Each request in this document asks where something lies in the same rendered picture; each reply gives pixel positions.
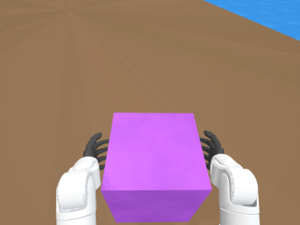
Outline left robot forearm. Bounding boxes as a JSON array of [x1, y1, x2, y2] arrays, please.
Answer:
[[55, 157, 101, 225]]

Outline left robot hand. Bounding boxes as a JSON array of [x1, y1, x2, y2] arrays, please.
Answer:
[[83, 132, 110, 171]]

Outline right robot forearm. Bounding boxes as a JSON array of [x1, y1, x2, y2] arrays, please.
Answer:
[[209, 154, 260, 225]]

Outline right robot hand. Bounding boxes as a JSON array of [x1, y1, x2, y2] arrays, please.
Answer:
[[200, 130, 224, 170]]

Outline carton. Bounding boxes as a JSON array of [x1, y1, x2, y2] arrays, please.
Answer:
[[101, 112, 212, 223]]

